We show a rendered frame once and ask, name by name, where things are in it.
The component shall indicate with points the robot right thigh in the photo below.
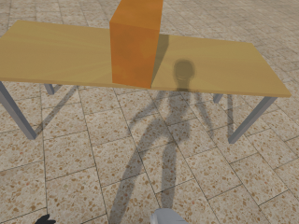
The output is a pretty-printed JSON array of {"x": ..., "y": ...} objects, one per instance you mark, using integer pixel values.
[{"x": 166, "y": 216}]

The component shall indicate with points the carton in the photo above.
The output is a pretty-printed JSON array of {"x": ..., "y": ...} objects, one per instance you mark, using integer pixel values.
[{"x": 134, "y": 33}]

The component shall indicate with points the table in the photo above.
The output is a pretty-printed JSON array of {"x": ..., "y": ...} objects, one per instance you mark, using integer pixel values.
[{"x": 64, "y": 54}]

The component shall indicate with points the robot left hand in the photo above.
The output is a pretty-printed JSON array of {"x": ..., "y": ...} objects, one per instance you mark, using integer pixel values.
[{"x": 43, "y": 220}]

